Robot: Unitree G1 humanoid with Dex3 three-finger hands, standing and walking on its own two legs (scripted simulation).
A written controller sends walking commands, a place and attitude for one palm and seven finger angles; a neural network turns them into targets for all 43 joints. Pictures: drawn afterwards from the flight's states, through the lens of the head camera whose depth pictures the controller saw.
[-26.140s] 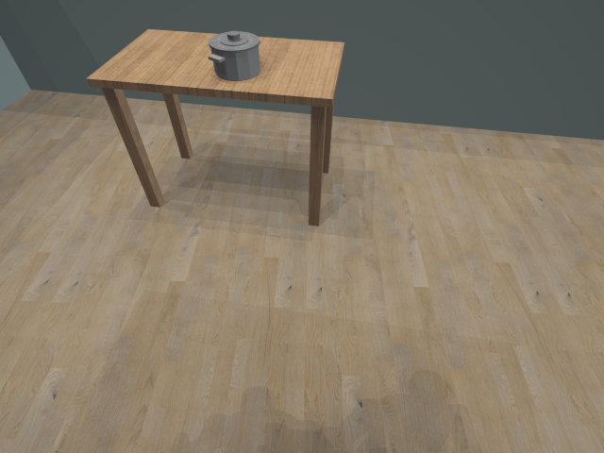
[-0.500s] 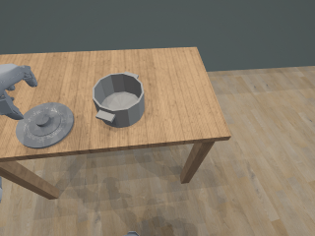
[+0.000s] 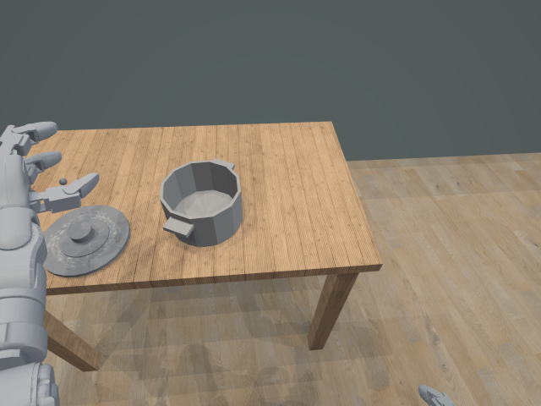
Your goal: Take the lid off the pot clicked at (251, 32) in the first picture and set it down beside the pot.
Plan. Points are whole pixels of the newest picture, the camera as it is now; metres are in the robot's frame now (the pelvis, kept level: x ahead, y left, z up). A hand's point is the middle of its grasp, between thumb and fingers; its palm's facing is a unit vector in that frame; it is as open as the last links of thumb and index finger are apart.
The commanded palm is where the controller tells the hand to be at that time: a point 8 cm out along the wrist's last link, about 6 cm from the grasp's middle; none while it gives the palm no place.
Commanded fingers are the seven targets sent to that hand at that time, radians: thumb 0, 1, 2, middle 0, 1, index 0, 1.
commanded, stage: draw the hand back to the body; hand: left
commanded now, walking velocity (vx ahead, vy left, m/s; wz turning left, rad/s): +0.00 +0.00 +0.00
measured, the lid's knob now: (81, 232) +0.45 +0.40 -0.09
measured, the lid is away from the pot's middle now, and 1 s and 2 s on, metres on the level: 0.25 0.25 0.25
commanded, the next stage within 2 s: step back with the hand held close in 1.36 s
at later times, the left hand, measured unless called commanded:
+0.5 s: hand (75, 225) +0.31 +0.26 +0.14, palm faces +0.48 -0.82 -0.31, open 8.0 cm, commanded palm +0.25 +0.29 +0.16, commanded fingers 0.00 0.90 0.90 -0.20 -0.30 -0.20 -0.30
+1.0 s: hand (67, 291) +0.21 +0.22 +0.15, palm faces +0.43 -0.84 -0.32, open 7.4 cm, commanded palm +0.15 +0.26 +0.17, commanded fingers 0.00 0.90 0.90 -0.20 -0.30 -0.20 -0.30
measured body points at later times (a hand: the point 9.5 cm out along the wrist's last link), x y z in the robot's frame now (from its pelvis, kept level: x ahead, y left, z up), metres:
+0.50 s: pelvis +0.01 -0.05 +0.00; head +0.01 -0.08 +0.45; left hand +0.27 +0.30 +0.16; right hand +0.18 -0.30 -0.10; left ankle +0.01 +0.09 -0.74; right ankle -0.04 -0.14 -0.74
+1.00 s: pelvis +0.00 -0.04 +0.00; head -0.02 -0.07 +0.45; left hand +0.18 +0.26 +0.17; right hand +0.19 -0.26 -0.08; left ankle +0.01 +0.09 -0.74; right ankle -0.04 -0.14 -0.74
